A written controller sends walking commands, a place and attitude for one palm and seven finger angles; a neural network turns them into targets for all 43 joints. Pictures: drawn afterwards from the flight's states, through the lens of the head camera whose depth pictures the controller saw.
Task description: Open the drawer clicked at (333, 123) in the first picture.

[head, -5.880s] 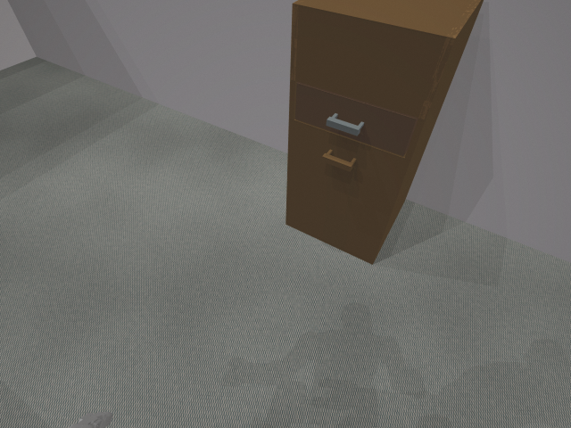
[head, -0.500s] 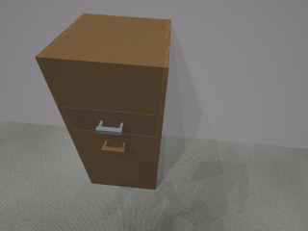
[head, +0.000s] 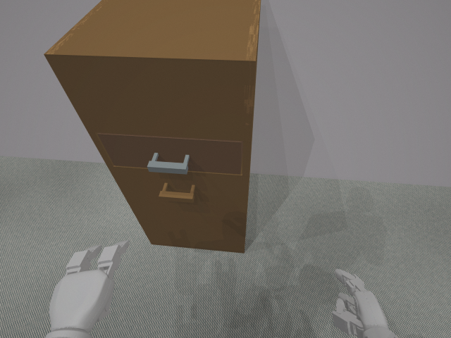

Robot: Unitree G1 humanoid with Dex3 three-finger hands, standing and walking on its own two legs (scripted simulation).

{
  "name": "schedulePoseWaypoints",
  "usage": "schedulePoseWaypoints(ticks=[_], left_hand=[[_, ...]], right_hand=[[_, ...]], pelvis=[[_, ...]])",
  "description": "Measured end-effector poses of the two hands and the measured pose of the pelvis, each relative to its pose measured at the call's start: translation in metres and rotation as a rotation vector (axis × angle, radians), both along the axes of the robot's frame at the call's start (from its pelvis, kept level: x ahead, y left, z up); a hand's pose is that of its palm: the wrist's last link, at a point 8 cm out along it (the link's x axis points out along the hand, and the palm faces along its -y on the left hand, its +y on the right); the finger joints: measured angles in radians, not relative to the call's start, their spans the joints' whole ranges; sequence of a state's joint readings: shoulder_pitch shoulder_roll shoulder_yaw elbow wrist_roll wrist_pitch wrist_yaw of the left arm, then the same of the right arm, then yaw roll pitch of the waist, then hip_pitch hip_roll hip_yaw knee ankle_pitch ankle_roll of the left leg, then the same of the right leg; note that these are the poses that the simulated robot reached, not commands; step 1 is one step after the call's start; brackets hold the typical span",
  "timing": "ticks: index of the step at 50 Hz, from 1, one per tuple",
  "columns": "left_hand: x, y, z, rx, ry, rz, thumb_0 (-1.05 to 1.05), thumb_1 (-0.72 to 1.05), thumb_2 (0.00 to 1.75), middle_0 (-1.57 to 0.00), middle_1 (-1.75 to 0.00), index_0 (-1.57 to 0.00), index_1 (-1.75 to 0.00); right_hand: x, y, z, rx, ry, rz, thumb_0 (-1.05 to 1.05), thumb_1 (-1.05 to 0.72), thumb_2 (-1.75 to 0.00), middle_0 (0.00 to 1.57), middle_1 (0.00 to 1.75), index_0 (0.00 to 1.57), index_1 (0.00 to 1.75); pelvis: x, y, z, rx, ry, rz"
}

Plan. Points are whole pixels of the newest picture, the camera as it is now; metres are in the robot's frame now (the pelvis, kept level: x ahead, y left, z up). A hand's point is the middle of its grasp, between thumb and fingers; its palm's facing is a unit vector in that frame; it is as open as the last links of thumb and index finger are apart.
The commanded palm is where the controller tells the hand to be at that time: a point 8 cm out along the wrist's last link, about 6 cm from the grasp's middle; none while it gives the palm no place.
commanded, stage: raise the hand with hooked fingers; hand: left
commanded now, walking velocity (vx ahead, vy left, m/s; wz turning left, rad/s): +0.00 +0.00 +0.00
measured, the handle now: (169, 162) +0.55 +0.22 -0.09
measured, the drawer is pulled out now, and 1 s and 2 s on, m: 0.00 0.00 0.00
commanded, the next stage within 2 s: move the hooked fingers above the handle in 1.56 s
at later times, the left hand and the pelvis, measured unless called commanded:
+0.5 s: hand (102, 256) +0.24 +0.25 +0.01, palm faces -0.05 -0.10 -0.99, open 11.0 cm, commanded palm +0.22 +0.25 +0.08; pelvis +0.04 -0.01 +0.00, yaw +2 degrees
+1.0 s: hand (97, 198) +0.31 +0.26 +0.09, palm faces +0.07 -0.08 -0.99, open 13.6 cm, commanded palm +0.29 +0.26 +0.14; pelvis +0.05 +0.00 +0.02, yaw +3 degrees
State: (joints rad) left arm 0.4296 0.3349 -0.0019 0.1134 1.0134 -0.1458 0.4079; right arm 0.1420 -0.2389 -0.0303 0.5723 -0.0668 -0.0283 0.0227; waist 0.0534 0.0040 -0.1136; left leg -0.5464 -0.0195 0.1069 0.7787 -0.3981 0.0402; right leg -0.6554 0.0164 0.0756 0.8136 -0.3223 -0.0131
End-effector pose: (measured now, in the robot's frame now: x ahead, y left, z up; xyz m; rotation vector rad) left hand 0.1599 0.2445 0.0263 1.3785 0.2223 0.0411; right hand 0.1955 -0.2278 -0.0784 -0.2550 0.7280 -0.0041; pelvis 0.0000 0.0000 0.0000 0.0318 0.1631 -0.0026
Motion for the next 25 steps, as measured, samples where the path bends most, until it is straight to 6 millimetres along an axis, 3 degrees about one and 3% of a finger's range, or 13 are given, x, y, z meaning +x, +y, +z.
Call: schedulePoseWaypoints(ticks=[6,11,14,19,25], left_hand=[[-0.022,-0.001,-0.017,0.062,-0.032,-0.046,0.0,0.55,0.76,-0.23,-0.52,-0.24,-0.52],[-0.002,0.015,-0.003,0.129,-0.154,0.002,0.0,0.43,0.7,-0.25,-0.59,-0.26,-0.6],[0.018,0.02,0.011,0.142,-0.177,0.054,0.0,0.36,0.68,-0.26,-0.64,-0.26,-0.64],[0.045,0.013,0.03,0.094,-0.114,0.066,0.0,0.25,0.63,-0.26,-0.71,-0.27,-0.72],[0.062,0.005,0.043,0.091,-0.06,-0.034,0.0,0.11,0.57,-0.27,-0.8,-0.28,-0.81]], right_hand=[[0.052,0.0,-0.003,-0.089,-0.012,0.097,0.01,-0.9,-0.9,0.2,0.3,0.2,0.3],[0.075,0.013,-0.017,-0.072,-0.012,0.127,0.01,-0.9,-0.9,0.2,0.3,0.2,0.3],[0.074,0.022,-0.022,-0.027,0.012,0.116,0.01,-0.91,-0.9,0.2,0.3,0.2,0.3],[0.055,0.03,-0.02,0.032,0.079,0.076,0.01,-0.9,-0.9,0.2,0.3,0.2,0.3],[0.032,0.018,-0.018,0.016,0.16,0.037,0.01,-0.9,-0.9,0.21,0.3,0.21,0.3]], pelvis=[[0.006,-0.008,-0.021,-0.006,0.059,0.036],[0.012,-0.012,-0.034,-0.026,0.072,0.066],[0.017,-0.012,-0.031,-0.033,0.058,0.068],[0.029,-0.011,-0.013,-0.03,0.03,0.056],[0.042,-0.01,0.002,-0.029,0.016,0.046]])
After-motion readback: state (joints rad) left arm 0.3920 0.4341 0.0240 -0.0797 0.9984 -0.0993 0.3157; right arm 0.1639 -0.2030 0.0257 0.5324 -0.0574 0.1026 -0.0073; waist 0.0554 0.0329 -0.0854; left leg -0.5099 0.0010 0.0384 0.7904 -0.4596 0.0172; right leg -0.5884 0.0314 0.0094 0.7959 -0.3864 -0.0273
